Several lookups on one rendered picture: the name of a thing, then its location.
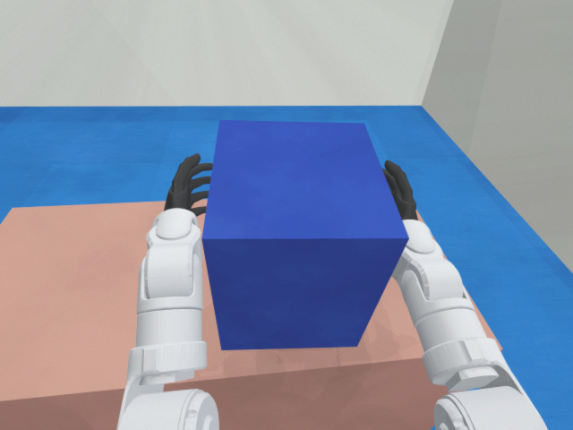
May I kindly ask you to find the carton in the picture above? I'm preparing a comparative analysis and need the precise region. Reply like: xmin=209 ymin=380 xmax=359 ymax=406
xmin=201 ymin=120 xmax=409 ymax=350

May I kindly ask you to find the left robot forearm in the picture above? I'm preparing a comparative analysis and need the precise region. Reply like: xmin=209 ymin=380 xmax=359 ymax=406
xmin=116 ymin=208 xmax=207 ymax=430

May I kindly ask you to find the right robot forearm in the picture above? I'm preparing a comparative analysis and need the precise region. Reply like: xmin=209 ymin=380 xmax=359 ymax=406
xmin=391 ymin=219 xmax=548 ymax=430

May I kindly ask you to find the robot right upper arm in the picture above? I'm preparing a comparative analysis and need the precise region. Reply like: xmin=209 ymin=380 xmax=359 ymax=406
xmin=433 ymin=386 xmax=545 ymax=430

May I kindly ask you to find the left robot hand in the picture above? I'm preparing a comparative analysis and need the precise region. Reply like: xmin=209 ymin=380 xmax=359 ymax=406
xmin=164 ymin=153 xmax=213 ymax=217

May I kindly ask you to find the robot left upper arm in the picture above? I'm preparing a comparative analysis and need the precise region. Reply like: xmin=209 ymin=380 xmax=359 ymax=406
xmin=118 ymin=389 xmax=219 ymax=430

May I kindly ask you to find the pedestal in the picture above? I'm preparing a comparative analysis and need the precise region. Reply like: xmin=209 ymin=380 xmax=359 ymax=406
xmin=0 ymin=199 xmax=503 ymax=430

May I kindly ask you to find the right robot hand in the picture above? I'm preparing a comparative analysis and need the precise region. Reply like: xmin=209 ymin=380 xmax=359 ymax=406
xmin=382 ymin=160 xmax=418 ymax=220

